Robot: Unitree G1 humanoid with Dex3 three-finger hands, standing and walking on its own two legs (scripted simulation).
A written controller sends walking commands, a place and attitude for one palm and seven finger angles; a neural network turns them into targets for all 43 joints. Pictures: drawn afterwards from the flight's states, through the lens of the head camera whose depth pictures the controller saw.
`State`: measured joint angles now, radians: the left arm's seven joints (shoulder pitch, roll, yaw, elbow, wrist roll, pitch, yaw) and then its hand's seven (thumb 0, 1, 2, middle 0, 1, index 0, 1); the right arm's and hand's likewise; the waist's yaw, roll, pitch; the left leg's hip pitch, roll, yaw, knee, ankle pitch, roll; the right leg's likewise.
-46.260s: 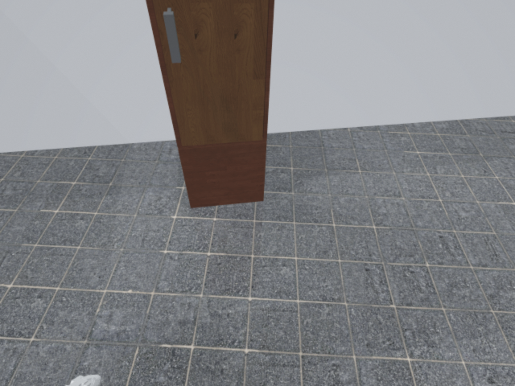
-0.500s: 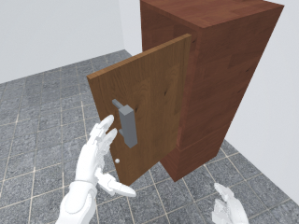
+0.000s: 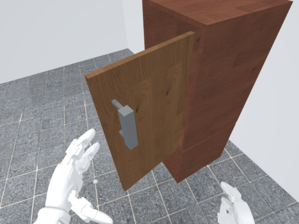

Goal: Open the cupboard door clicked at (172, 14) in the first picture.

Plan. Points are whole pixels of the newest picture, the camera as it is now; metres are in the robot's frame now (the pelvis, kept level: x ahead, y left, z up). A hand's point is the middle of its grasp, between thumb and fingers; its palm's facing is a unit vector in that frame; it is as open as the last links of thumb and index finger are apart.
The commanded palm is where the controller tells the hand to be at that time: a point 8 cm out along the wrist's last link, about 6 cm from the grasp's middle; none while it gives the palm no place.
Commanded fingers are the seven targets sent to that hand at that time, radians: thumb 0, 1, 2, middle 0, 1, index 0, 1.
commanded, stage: draw the hand back to the body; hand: left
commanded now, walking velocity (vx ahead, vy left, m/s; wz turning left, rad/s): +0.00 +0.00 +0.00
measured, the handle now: (123, 124) +0.34 +0.09 +0.12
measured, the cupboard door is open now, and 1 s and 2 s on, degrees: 100 100 100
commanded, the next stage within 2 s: step back with the hand held close in 1.68 s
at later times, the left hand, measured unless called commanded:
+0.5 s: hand (75, 177) +0.19 +0.17 +0.13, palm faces +0.00 -1.00 -0.08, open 16.3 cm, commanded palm +0.16 +0.23 +0.14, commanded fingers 0.00 -0.47 0.31 -0.15 -0.30 -0.15 -0.30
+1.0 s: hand (40, 163) +0.20 +0.24 +0.15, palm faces +0.33 -0.87 -0.36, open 12.7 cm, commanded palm +0.16 +0.28 +0.18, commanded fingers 0.00 0.41 0.69 -0.18 -0.30 -0.18 -0.30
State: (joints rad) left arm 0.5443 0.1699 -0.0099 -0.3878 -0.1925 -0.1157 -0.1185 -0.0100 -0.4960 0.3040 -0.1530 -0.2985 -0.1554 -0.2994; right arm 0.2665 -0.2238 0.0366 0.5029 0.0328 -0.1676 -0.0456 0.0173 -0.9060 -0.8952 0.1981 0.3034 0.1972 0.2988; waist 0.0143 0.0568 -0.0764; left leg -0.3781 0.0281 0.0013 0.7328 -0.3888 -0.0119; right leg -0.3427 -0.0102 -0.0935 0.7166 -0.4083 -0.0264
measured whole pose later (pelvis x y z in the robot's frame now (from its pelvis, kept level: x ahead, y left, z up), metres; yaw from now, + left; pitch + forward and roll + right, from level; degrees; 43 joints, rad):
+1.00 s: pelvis +0.01 +0.02 +0.02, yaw -1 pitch -2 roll +0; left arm 0.54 0.30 0.19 -0.43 -0.05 -0.07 0.13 0.00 0.08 0.55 -0.18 -0.30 -0.18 -0.30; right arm 0.22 -0.21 0.04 0.61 0.00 -0.15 -0.08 0.02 -0.90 -0.90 0.20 0.30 0.20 0.30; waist 0.05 0.06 0.00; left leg -0.15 0.01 0.03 0.49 -0.30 0.01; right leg -0.12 -0.02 -0.07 0.46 -0.30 0.00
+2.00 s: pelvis -0.01 +0.02 +0.03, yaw -2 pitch -1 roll -1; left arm 0.52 0.36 0.38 -0.42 -0.07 -0.14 0.11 0.02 0.90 0.90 -0.21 -0.30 -0.21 -0.30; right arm 0.17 -0.24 0.00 0.59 0.01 -0.03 -0.07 0.02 -0.91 -0.89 0.20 0.30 0.20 0.30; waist 0.02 0.07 0.03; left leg -0.20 0.03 0.04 0.45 -0.23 0.01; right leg -0.15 0.01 -0.06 0.37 -0.20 0.00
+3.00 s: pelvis -0.16 +0.03 +0.01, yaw -4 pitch +4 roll -2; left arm 0.56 0.44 0.45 -0.58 -0.08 -0.22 0.17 0.02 0.90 0.90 -0.21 -0.30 -0.21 -0.30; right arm 0.19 -0.15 0.02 0.62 -0.02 -0.13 -0.04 0.01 -0.90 -0.89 0.20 0.30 0.20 0.30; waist 0.02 -0.02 -0.01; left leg -0.50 0.04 0.04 0.39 0.04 0.02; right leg -0.12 0.02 -0.02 0.44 -0.37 -0.04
